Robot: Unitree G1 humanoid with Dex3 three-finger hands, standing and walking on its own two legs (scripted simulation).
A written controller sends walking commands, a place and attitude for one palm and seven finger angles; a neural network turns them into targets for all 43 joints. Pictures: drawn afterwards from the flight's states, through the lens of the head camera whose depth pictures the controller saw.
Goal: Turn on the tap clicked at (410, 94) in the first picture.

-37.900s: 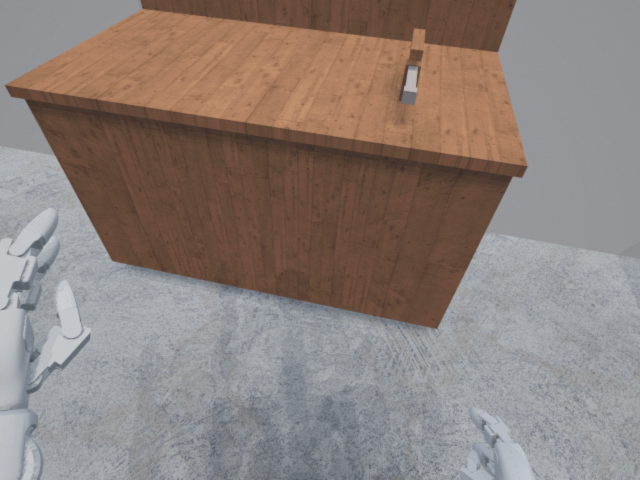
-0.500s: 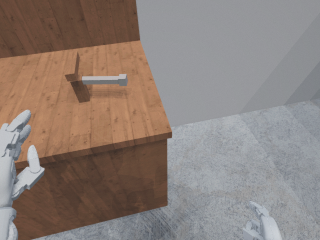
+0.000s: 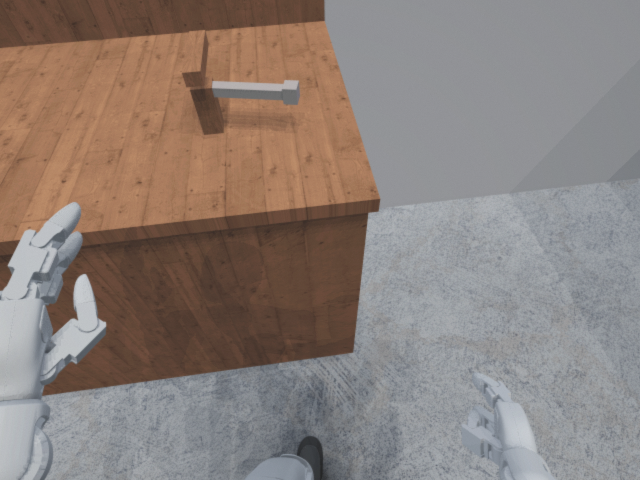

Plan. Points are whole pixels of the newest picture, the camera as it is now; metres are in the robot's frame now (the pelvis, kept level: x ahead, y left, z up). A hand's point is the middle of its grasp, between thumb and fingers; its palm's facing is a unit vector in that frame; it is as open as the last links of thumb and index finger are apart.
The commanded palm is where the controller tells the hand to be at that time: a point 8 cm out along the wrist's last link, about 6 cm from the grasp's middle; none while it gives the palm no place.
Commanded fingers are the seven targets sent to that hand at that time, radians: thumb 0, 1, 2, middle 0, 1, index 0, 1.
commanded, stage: step back with the hand held close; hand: left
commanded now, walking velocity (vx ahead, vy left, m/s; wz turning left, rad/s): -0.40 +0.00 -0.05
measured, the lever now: (291, 92) +0.67 +0.15 +0.11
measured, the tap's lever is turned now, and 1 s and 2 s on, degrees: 76 76 76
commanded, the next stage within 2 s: stop stepping back and stand still in 0.10 s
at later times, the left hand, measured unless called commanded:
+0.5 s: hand (31, 395) +0.14 +0.26 +0.15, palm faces +0.36 -0.86 -0.35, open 7.5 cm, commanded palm +0.08 +0.30 +0.19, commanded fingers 0.00 0.90 0.90 -0.20 -0.30 -0.20 -0.30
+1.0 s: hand (0, 476) +0.09 +0.23 +0.17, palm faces +0.37 -0.88 -0.30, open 7.5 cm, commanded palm +0.03 +0.29 +0.19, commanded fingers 0.00 0.90 0.90 -0.20 -0.30 -0.20 -0.30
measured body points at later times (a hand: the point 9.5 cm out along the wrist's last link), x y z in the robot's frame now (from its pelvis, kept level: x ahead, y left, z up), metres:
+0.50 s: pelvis -0.09 +0.02 +0.01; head -0.07 +0.04 +0.46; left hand +0.12 +0.31 +0.17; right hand +0.06 -0.23 -0.08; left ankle -0.11 +0.12 -0.73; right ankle -0.12 -0.08 -0.73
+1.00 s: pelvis -0.13 +0.01 +0.01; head -0.15 +0.01 +0.46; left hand +0.06 +0.28 +0.19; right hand +0.02 -0.25 -0.08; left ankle -0.09 +0.15 -0.72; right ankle -0.14 -0.06 -0.73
